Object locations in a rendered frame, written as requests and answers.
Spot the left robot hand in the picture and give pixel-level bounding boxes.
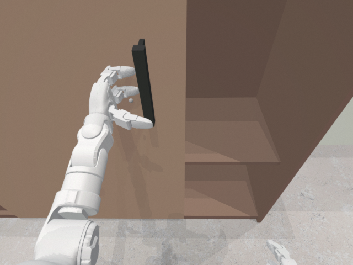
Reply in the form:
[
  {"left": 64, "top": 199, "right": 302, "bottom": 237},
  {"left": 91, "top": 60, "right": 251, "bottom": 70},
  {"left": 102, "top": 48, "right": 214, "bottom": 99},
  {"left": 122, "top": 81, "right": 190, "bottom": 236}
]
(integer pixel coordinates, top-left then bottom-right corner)
[{"left": 89, "top": 66, "right": 153, "bottom": 130}]

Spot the robot left forearm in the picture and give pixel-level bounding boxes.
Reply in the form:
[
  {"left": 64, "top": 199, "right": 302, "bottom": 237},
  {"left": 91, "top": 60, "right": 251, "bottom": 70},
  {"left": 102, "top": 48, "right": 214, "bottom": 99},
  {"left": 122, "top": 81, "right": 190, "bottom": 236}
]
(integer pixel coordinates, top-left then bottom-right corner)
[{"left": 33, "top": 113, "right": 114, "bottom": 260}]

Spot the handle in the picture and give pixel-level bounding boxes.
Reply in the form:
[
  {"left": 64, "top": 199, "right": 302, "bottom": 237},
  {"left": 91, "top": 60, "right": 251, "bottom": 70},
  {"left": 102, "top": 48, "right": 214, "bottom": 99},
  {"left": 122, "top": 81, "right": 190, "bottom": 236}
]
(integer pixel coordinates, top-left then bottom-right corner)
[{"left": 132, "top": 39, "right": 155, "bottom": 127}]

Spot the right robot hand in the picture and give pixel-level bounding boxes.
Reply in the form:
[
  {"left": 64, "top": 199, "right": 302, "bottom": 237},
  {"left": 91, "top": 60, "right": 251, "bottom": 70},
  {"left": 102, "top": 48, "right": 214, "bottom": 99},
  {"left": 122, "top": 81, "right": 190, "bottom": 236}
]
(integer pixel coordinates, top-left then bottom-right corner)
[{"left": 266, "top": 240, "right": 297, "bottom": 265}]

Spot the left robot upper arm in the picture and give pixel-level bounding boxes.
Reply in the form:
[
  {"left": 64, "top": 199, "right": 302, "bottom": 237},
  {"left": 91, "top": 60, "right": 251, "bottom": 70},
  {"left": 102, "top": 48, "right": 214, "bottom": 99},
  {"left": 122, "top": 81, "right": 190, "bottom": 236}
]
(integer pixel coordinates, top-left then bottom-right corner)
[{"left": 16, "top": 219, "right": 99, "bottom": 265}]

